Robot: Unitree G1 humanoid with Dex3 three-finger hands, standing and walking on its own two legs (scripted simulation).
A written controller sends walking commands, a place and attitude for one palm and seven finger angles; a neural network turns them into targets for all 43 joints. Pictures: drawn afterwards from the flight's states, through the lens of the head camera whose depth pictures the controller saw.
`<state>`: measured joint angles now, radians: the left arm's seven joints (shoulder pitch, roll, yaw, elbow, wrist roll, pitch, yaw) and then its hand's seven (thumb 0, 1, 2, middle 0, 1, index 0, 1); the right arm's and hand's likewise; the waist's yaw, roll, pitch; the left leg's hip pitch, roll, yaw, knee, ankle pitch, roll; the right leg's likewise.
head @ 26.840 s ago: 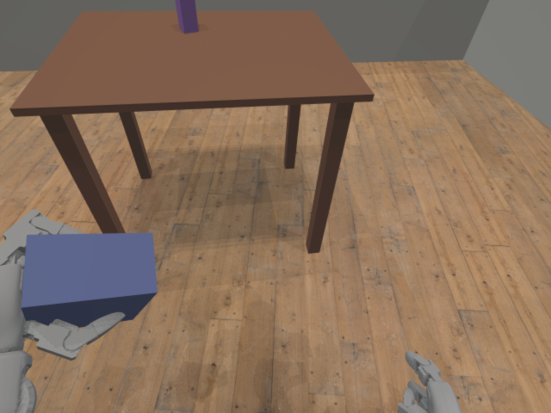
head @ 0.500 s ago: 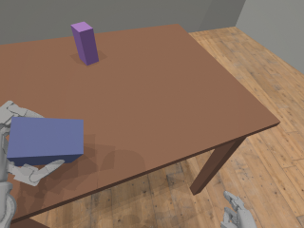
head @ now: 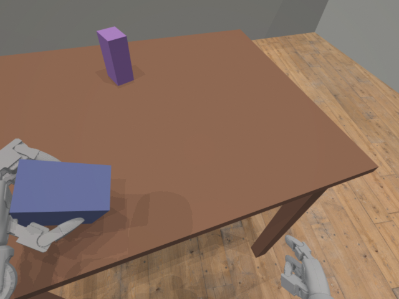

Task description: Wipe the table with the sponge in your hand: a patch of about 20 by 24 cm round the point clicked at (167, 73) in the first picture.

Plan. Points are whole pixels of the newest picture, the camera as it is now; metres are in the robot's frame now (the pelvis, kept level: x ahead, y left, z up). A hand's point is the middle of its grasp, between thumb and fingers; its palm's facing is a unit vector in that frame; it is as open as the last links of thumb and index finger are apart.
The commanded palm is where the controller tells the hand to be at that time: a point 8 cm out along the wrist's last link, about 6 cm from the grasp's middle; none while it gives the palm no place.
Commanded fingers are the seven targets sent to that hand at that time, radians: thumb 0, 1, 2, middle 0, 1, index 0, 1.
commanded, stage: look again from close up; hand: left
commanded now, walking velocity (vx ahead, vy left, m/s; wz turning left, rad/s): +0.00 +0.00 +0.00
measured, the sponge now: (74, 197) +0.23 +0.23 +0.13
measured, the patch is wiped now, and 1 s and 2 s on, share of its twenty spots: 0.00 0.00 0.00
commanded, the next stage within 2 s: shuffle to correct the standing spot in 0.26 s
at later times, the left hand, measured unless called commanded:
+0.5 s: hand (61, 198) +0.21 +0.23 +0.15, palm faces +0.37 -0.84 -0.40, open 10.6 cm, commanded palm +0.15 +0.26 +0.18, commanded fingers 0.00 0.10 1.30 -1.20 -1.60 -1.20 -1.60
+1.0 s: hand (112, 197) +0.22 +0.16 +0.15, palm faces +0.32 -0.85 -0.41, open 10.6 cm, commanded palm +0.16 +0.20 +0.18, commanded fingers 0.00 0.10 1.30 -1.20 -1.60 -1.20 -1.60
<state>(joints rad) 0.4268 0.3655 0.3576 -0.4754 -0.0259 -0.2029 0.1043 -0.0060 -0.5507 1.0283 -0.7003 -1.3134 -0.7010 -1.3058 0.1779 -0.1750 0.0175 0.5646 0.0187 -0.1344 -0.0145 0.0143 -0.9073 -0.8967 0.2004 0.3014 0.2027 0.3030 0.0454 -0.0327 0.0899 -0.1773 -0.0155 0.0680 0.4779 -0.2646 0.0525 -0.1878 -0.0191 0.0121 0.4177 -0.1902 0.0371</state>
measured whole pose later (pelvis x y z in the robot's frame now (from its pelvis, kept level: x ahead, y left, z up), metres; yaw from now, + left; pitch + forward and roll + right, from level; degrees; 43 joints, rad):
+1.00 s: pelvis +0.00 -0.08 +0.00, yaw +0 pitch +0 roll -1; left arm 0.47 0.39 0.37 -0.56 -0.07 -0.15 0.09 -0.01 -0.55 1.03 -0.70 -1.31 -0.70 -1.30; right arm 0.18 -0.20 -0.03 0.54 0.02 -0.09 -0.01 0.01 -0.91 -0.90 0.20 0.30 0.20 0.30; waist 0.01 -0.02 0.11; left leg -0.24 0.09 0.02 0.52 -0.27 -0.05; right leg -0.25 0.09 -0.04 0.46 -0.21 -0.07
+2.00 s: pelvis -0.02 +0.00 +0.00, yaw +0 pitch -3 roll -1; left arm 0.36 0.33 0.35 -0.45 -0.02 -0.22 0.11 -0.01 -0.55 1.03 -0.70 -1.31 -0.70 -1.30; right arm 0.22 -0.16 0.04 0.59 0.01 -0.18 0.01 0.02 -0.91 -0.90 0.20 0.30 0.20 0.30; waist 0.04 -0.04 0.07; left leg -0.21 -0.02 0.07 0.52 -0.26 0.05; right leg -0.22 -0.02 0.02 0.47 -0.19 0.03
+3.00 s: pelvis -0.01 -0.01 +0.00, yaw -1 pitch -2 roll -1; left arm 0.33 0.37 0.39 -0.38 -0.04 -0.23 0.10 -0.01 -0.54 1.03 -0.69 -1.31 -0.70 -1.31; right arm 0.20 -0.21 0.00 0.57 0.02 -0.17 0.02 0.02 -0.91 -0.90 0.20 0.30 0.20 0.30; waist 0.02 0.00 0.08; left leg -0.20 0.00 0.08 0.48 -0.25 0.04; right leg -0.23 0.00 0.03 0.44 -0.18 0.02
